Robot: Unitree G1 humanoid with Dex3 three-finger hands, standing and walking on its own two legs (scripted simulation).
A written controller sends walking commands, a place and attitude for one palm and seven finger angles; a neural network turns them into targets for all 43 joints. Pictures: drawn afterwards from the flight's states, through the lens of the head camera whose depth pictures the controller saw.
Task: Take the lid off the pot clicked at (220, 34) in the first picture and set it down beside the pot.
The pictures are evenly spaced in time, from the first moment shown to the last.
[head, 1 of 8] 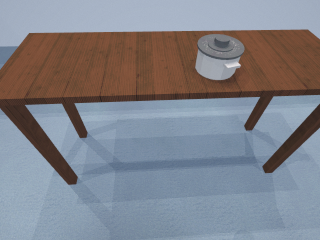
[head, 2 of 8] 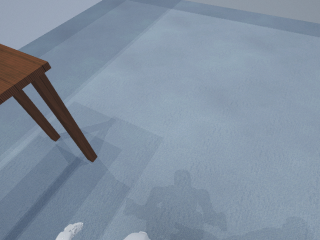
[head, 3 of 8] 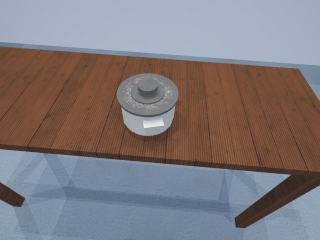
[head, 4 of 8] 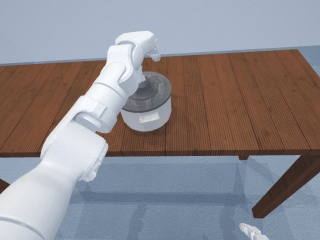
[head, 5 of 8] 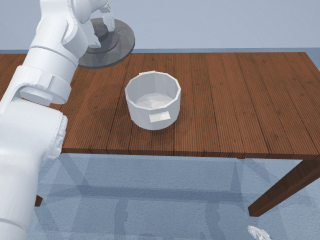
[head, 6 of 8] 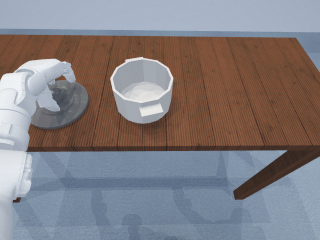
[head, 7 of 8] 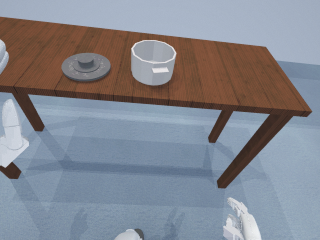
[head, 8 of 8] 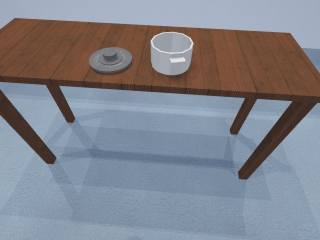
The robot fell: no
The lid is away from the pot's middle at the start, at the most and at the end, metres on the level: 0.00 0.27 0.24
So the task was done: yes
